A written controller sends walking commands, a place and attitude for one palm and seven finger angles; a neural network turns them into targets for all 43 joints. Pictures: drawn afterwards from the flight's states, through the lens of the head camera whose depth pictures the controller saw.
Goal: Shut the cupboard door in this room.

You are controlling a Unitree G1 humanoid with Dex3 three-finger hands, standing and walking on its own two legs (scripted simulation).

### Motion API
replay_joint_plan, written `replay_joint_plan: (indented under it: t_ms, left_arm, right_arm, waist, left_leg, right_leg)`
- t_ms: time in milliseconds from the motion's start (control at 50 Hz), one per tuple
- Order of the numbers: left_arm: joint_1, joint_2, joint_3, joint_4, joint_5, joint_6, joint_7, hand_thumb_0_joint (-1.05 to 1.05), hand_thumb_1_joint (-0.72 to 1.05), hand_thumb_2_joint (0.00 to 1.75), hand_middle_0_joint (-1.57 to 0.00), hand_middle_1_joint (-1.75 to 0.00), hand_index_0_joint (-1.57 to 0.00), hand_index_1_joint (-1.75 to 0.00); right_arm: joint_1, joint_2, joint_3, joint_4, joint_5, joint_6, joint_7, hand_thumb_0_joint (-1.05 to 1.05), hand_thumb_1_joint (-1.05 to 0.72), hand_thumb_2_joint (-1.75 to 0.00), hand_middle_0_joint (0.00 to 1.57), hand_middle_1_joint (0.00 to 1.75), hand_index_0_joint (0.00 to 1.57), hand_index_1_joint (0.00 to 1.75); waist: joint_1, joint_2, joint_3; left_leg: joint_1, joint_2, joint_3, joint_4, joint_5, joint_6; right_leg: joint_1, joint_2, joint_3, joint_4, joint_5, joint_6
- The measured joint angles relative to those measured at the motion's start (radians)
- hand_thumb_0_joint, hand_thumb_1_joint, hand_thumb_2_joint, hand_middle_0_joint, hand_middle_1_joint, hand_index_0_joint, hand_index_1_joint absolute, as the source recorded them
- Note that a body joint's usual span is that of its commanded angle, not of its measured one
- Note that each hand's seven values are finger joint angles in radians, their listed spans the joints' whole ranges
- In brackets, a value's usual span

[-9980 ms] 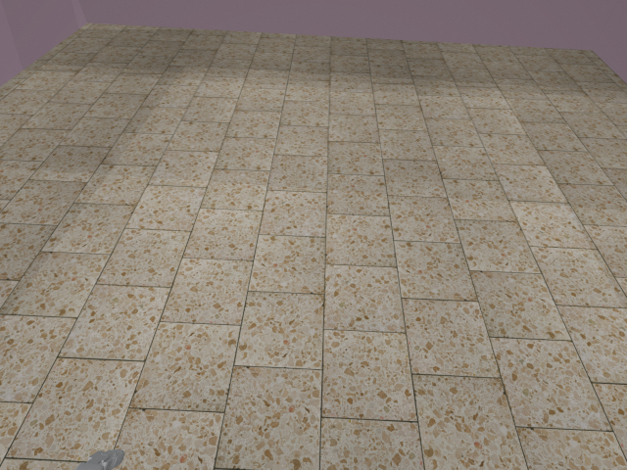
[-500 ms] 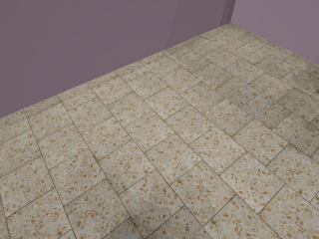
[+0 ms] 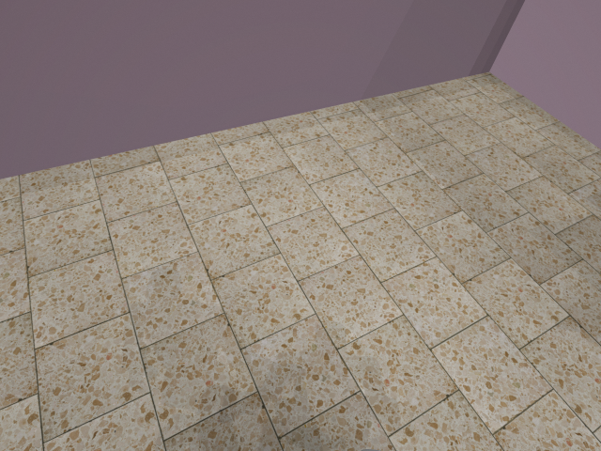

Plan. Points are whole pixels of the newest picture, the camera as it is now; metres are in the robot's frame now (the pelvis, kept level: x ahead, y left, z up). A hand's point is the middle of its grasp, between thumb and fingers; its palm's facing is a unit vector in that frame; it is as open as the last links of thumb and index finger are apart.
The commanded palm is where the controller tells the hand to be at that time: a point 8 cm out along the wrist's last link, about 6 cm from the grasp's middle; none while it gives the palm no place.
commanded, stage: turn or walk to find it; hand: left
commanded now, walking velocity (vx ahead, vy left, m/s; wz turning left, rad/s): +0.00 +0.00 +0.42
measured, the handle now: out of the picture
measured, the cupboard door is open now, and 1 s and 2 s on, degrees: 84 84 84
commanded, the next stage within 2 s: none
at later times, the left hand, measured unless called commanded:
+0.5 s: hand out of the picture +0.01 +0.14 -0.16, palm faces +0.22 -0.94 -0.27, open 7.4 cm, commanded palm none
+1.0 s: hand out of the picture -0.09 +0.21 -0.18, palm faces +0.46 -0.85 -0.25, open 7.4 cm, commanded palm none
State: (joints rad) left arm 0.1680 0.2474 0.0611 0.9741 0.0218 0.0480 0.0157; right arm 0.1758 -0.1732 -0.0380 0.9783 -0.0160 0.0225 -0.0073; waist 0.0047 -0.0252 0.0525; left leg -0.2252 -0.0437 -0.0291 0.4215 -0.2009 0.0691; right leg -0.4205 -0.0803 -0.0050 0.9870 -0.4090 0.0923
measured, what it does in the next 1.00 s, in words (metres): steps on the spot, turning left: right foot, then left foot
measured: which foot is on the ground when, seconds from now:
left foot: down 0.00-0.24, up 0.26-0.70, down 0.72-1.00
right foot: up 0.00-0.22, down 0.24-0.72, up 0.74-1.00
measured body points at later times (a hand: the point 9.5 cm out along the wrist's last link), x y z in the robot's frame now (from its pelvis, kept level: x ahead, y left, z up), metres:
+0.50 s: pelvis -0.02 -0.06 +0.00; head +0.02 -0.09 +0.44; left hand +0.00 +0.19 -0.13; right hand +0.05 -0.31 -0.17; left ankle -0.08 +0.10 -0.65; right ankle -0.03 -0.15 -0.75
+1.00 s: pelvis -0.05 -0.01 +0.00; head -0.02 +0.02 +0.44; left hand -0.11 +0.26 -0.16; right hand +0.16 -0.18 -0.13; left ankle -0.08 +0.08 -0.75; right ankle +0.00 -0.16 -0.68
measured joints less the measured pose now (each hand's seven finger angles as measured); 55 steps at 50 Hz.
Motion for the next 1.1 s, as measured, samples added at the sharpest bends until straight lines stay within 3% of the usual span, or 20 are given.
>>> replay_joint_plan:
  t_ms: [160, 240, 280, 320, 380, 460, 540, 660, 720, 780, 840, 900, 1000, 1100]
  left_arm:
    - [-0.078, -0.024, -0.009, -0.051, -0.008, -0.005, 0.002, 0.0, 0.91, 0.9, -0.2, -0.3, -0.2, -0.3]
    - [-0.08, -0.04, -0.021, -0.076, -0.013, -0.027, 0.004, 0.0, 0.91, 0.9, -0.2, -0.3, -0.2, -0.3]
    - [-0.069, -0.058, -0.028, -0.074, -0.007, -0.039, 0.007, 0.0, 0.91, 0.9, -0.2, -0.3, -0.2, -0.3]
    - [-0.044, -0.07, -0.034, -0.073, -0.006, -0.041, 0.007, 0.0, 0.91, 0.9, -0.2, -0.3, -0.2, -0.3]
    - [-0.01, -0.083, -0.038, -0.06, -0.006, -0.038, 0.007, 0.0, 0.9, 0.9, -0.2, -0.3, -0.2, -0.3]
    - [0.027, -0.091, -0.039, -0.042, -0.005, -0.044, 0.007, 0.0, 0.9, 0.9, -0.21, -0.3, -0.2, -0.3]
    - [0.061, -0.087, -0.033, -0.028, 0.001, -0.047, 0.008, 0.0, 0.91, 0.9, -0.21, -0.3, -0.2, -0.3]
    - [0.105, -0.051, -0.022, -0.002, 0.011, -0.039, 0.004, 0.0, 0.91, 0.9, -0.21, -0.3, -0.2, -0.3]
    - [0.13, -0.022, -0.012, 0.012, 0.005, -0.03, 0.003, 0.0, 0.91, 0.9, -0.21, -0.3, -0.2, -0.3]
    - [0.126, 0.016, -0.002, 0.031, -0.001, 0.002, 0.008, 0.0, 0.91, 0.9, -0.21, -0.3, -0.2, -0.3]
    - [0.102, 0.027, 0.004, 0.043, -0.003, 0.02, 0.005, 0.01, 0.91, 0.9, -0.2, -0.3, -0.2, -0.3]
    - [0.077, 0.025, 0.003, 0.025, -0.003, 0.011, -0.002, 0.01, 0.91, 0.9, -0.2, -0.3, -0.2, -0.3]
    - [0.032, 0.011, -0.003, -0.014, -0.003, 0.005, -0.004, 0.0, 0.91, 0.9, -0.2, -0.3, -0.2, -0.3]
    - [-0.014, -0.013, -0.009, -0.049, -0.007, 0.0, -0.003, 0.0, 0.91, 0.9, -0.2, -0.3, -0.2, -0.3]
  right_arm:
    - [0.068, -0.022, -0.022, 0.003, -0.009, 0.014, 0.0, 0.0, -0.9, -0.9, 0.2, 0.3, 0.2, 0.3]
    - [0.104, -0.039, -0.034, 0.008, -0.003, 0.024, 0.002, 0.0, -0.9, -0.9, 0.2, 0.3, 0.2, 0.3]
    - [0.106, -0.053, -0.044, 0.015, -0.001, 0.033, 0.003, 0.0, -0.9, -0.9, 0.2, 0.3, 0.2, 0.3]
    - [0.107, -0.062, -0.051, 0.02, -0.005, 0.048, 0.004, 0.0, -0.9, -0.9, 0.2, 0.29, 0.2, 0.29]
    - [0.102, -0.074, -0.057, 0.021, -0.006, 0.055, 0.011, 0.0, -0.91, -0.9, 0.2, 0.29, 0.2, 0.29]
    - [0.09, -0.08, -0.056, 0.026, -0.005, 0.058, 0.015, 0.0, -0.91, -0.9, 0.2, 0.29, 0.19, 0.29]
    - [0.057, -0.08, -0.049, 0.033, -0.004, 0.064, 0.013, 0.0, -0.91, -0.9, 0.2, 0.29, 0.19, 0.29]
    - [-0.026, -0.076, -0.03, 0.016, 0.007, 0.053, 0.013, 0.0, -0.91, -0.9, 0.2, 0.29, 0.19, 0.29]
    - [-0.058, -0.076, -0.021, -0.011, 0.007, 0.03, 0.015, 0.0, -0.91, -0.9, 0.2, 0.29, 0.19, 0.29]
    - [-0.09, -0.054, -0.013, -0.031, 0.004, 0.006, 0.016, 0.0, -0.91, -0.9, 0.2, 0.29, 0.19, 0.29]
    - [-0.095, -0.043, -0.004, -0.047, 0.0, -0.002, 0.003, 0.0, -0.91, -0.9, 0.2, 0.29, 0.2, 0.29]
    - [-0.091, -0.036, 0.002, -0.049, 0.001, -0.004, 0.0, 0.0, -0.9, -0.9, 0.2, 0.29, 0.2, 0.29]
    - [-0.061, -0.022, 0.003, -0.048, 0.0, -0.001, 0.004, 0.0, -0.9, -0.9, 0.2, 0.3, 0.2, 0.3]
    - [-0.017, -0.018, -0.007, -0.04, -0.006, 0.011, 0.008, 0.0, -0.9, -0.9, 0.2, 0.3, 0.2, 0.3]
  waist:
    - [-0.052, 0.034, 0.003]
    - [-0.057, 0.045, -0.009]
    - [-0.057, 0.071, -0.002]
    - [-0.056, 0.073, -0.005]
    - [-0.057, 0.076, -0.001]
    - [-0.049, 0.069, 0.009]
    - [-0.027, 0.053, 0.022]
    - [0.017, 0.02, 0.043]
    - [0.027, 0.005, 0.038]
    - [0.046, -0.04, 0.047]
    - [0.042, -0.031, 0.04]
    - [0.041, -0.019, 0.034]
    - [0.023, -0.002, 0.021]
    - [-0.007, 0.02, 0.017]
  left_leg:
    - [-0.056, -0.018, -0.06, 0.021, 0.019, -0.025]
    - [-0.104, -0.041, -0.087, 0.078, 0.006, -0.054]
    - [-0.15, -0.035, -0.084, 0.204, -0.128, -0.072]
    - [-0.211, -0.036, -0.058, 0.409, -0.23, -0.087]
    - [-0.273, -0.005, -0.026, 0.644, -0.207, -0.108]
    - [-0.283, 0.045, -0.016, 0.741, -0.171, -0.136]
    - [-0.245, 0.075, -0.002, 0.682, -0.204, -0.148]
    - [-0.126, 0.078, 0.061, 0.391, -0.248, -0.131]
    - [-0.035, 0.071, 0.099, 0.163, -0.09, -0.105]
    - [-0.04, 0.046, 0.111, 0.189, -0.119, -0.048]
    - [-0.024, 0.041, 0.086, 0.149, -0.116, -0.033]
    - [-0.004, 0.033, 0.064, 0.089, -0.074, -0.027]
    - [0.005, 0.019, 0.027, 0.04, -0.036, -0.025]
    - [-0.016, 0.009, -0.012, 0.051, -0.028, -0.037]
  right_leg:
    - [0.073, 0.049, 0.001, -0.197, -0.036, -0.015]
    - [0.184, 0.063, -0.011, -0.464, 0.094, -0.042]
    - [0.191, 0.071, -0.032, -0.463, 0.1, -0.096]
    - [0.203, 0.058, -0.048, -0.461, 0.089, -0.118]
    - [0.232, 0.042, -0.074, -0.487, 0.095, -0.122]
    - [0.252, 0.023, -0.115, -0.497, 0.095, -0.121]
    - [0.252, -0.001, -0.151, -0.485, 0.085, -0.116]
    - [0.231, -0.043, -0.199, -0.437, 0.062, -0.087]
    - [0.203, -0.063, -0.224, -0.365, 0.026, -0.06]
    - [0.112, -0.061, -0.134, -0.135, -0.118, -0.036]
    - [0.035, -0.027, -0.079, 0.041, -0.108, -0.024]
    - [-0.009, -0.017, -0.051, 0.091, -0.048, -0.012]
    - [-0.02, -0.008, -0.025, 0.032, -0.016, 0.001]
    - [0.029, 0.014, -0.02, -0.12, -0.027, -0.006]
